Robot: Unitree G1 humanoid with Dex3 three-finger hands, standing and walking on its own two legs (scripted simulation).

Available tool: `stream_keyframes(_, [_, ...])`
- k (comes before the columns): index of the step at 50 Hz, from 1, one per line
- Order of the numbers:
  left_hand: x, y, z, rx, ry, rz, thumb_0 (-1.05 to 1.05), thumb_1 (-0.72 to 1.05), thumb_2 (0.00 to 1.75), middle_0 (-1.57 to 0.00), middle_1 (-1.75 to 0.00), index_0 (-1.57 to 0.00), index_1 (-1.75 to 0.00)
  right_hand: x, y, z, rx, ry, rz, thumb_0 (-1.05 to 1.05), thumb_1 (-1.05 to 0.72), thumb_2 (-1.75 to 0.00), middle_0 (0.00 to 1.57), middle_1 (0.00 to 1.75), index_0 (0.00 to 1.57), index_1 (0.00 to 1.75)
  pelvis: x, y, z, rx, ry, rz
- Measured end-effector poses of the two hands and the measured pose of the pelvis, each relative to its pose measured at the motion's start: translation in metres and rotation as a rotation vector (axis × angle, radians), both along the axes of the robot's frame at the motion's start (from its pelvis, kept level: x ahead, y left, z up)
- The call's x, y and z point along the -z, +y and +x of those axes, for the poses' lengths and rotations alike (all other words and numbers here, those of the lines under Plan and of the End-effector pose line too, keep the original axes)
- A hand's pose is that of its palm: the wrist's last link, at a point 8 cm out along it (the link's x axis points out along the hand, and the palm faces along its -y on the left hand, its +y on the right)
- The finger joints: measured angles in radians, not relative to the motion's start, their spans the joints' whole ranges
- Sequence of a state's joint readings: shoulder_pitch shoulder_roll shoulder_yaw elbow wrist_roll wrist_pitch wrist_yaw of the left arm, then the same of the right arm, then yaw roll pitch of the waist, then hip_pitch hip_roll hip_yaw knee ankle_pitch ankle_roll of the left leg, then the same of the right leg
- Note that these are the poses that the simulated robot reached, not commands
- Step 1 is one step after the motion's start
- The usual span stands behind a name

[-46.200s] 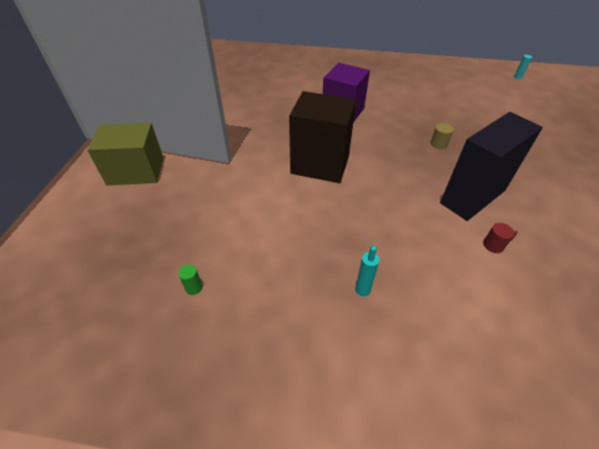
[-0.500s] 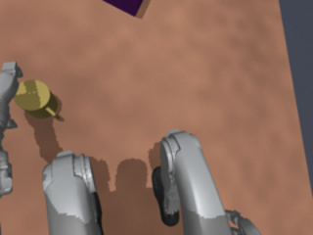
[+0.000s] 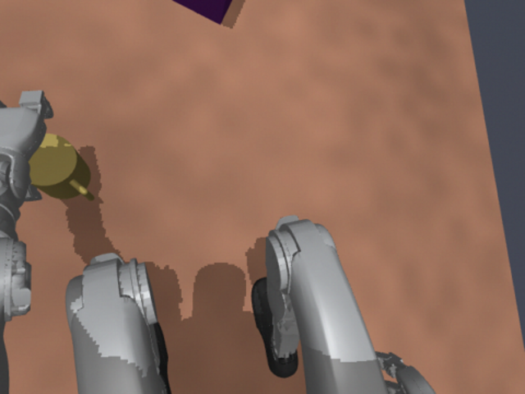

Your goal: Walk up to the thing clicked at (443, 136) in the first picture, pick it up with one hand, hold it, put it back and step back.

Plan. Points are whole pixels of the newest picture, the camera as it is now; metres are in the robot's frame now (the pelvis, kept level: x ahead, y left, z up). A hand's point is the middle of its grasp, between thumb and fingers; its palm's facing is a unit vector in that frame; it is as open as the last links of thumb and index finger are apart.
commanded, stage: approach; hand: left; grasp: from above
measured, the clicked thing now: (63, 174) +0.50 +0.25 -0.28
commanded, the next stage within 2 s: close in in 0.40 s
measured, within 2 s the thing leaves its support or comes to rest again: neither
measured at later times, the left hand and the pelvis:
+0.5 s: hand (17, 168) +0.48 +0.29 -0.18, palm faces -0.51 -0.09 -0.86, open 13.9 cm; pelvis +0.00 +0.00 -0.01, yaw -1 degrees
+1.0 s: hand (46, 168) +0.49 +0.26 -0.21, palm faces -0.48 -0.08 -0.87, open 13.8 cm; pelvis +0.00 +0.00 -0.02, yaw -2 degrees
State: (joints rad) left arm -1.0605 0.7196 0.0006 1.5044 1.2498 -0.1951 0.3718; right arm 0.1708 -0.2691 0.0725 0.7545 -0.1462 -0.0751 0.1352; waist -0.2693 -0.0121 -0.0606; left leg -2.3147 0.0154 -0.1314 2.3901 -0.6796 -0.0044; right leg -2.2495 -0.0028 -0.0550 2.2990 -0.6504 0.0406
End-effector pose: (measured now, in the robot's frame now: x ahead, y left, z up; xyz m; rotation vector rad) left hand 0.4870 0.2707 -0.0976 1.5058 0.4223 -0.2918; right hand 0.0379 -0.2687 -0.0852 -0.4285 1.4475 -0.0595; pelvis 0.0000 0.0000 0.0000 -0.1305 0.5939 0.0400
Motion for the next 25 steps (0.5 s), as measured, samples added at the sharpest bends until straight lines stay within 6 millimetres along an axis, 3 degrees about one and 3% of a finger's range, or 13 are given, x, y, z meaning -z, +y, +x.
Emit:
stream_keyframes(7, [0.0,-0.037,0.025,0.033,-0.045,-0.015,0.0,-0.52,1.03,-0.09,-1.09,-0.09,-1.09,-0.008,-0.001,-0.013,0.023,-0.001,-0.025,0.0,-0.91,-0.89,0.2,0.3,0.2,0.3,0.001,0.0,0.001,0.006,0.009,-0.006])
stream_keyframes(12, [0.003,-0.044,0.031,-0.014,-0.047,0.006,0.0,-0.53,1.04,-0.09,-1.08,-0.09,-1.08,-0.006,0.0,-0.027,0.051,0.021,-0.008,0.0,-0.91,-0.89,0.2,0.3,0.2,0.3,0.003,-0.001,0.002,0.015,0.012,-0.002])
stream_keyframes(19, [0.014,-0.015,0.015,-0.115,0.026,0.04,0.0,-0.53,1.06,-0.1,-1.07,-0.09,-1.08,0.008,0.007,-0.037,0.064,0.049,0.042,0.0,-0.91,-0.89,0.2,0.3,0.2,0.3,0.008,-0.002,0.0,0.019,-0.005,0.007])
stream_keyframes(25, [0.023,0.017,-0.001,-0.13,0.09,0.028,0.0,-0.54,1.05,-0.09,-1.08,-0.09,-1.08,0.016,0.007,-0.024,0.023,0.051,0.041,0.0,-0.91,-0.89,0.2,0.3,0.2,0.3,0.013,-0.002,0.0,0.011,-0.021,0.002])
